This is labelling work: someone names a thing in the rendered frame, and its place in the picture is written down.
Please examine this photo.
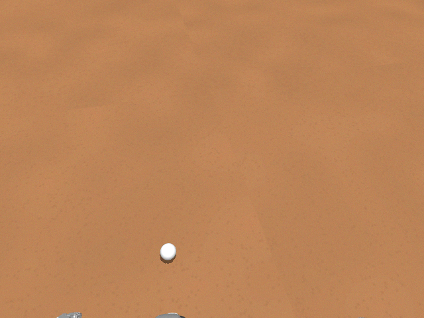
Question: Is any ball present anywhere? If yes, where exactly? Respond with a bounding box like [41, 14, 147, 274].
[160, 243, 176, 260]

